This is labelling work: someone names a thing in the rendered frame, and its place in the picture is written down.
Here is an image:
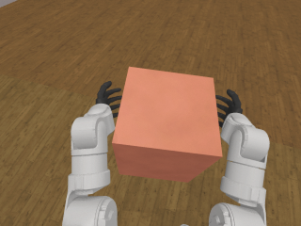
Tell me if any right robot hand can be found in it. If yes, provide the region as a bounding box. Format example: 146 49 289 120
215 89 243 128

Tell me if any right robot upper arm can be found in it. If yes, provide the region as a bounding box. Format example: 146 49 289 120
209 202 265 226

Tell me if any left robot hand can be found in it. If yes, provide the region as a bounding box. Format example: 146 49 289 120
95 81 122 118

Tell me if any carton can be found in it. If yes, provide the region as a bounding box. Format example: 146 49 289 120
112 67 223 183

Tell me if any left robot upper arm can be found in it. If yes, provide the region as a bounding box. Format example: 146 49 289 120
63 196 118 226

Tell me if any robot right forearm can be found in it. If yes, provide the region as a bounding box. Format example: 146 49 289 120
220 112 270 226

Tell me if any robot left forearm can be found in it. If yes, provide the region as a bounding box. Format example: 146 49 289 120
62 104 116 226

